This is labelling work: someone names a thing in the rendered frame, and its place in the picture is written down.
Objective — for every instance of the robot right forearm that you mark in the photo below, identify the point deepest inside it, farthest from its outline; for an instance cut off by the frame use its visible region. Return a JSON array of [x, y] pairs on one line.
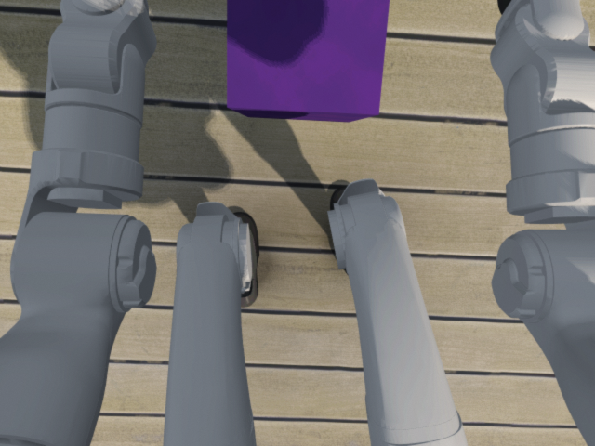
[[547, 70]]

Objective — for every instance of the carton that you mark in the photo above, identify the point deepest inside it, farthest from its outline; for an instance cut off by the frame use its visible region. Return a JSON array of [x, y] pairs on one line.
[[318, 60]]

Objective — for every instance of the robot left forearm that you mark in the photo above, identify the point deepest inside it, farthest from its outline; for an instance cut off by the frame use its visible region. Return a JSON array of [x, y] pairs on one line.
[[94, 110]]

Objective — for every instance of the left robot shin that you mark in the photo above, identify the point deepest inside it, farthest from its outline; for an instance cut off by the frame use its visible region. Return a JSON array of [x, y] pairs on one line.
[[205, 209]]

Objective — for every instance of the right robot foot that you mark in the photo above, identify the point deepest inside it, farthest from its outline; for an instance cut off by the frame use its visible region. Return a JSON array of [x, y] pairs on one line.
[[335, 197]]

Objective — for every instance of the left robot upper arm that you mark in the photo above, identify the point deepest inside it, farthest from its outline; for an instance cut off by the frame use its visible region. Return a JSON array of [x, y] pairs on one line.
[[76, 275]]

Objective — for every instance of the right robot upper arm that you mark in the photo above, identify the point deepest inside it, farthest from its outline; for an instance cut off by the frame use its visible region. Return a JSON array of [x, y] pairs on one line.
[[546, 278]]

